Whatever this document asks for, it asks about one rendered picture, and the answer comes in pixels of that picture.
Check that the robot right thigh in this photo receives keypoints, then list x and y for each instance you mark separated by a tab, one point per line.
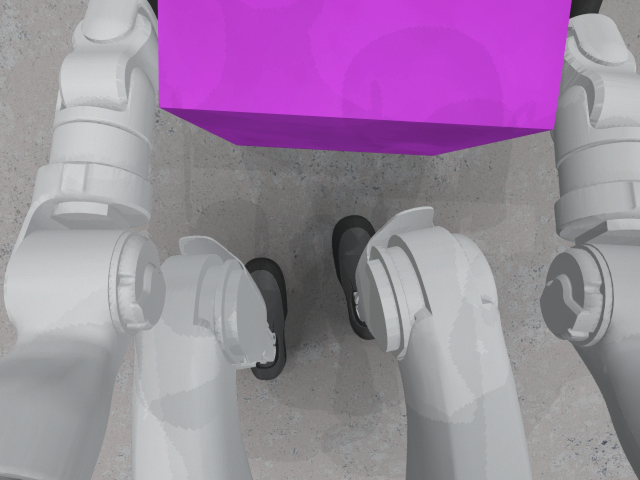
463	415

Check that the carton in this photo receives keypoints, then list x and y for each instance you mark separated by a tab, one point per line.
415	77

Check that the robot right upper arm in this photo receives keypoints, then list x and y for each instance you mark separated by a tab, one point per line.
592	299

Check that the left robot forearm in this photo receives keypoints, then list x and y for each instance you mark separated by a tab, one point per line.
97	177

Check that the robot left upper arm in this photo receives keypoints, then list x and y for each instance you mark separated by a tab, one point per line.
76	299

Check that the right robot forearm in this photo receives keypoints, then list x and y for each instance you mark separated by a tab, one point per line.
597	136

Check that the right robot shin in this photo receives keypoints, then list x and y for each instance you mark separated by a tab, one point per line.
416	219

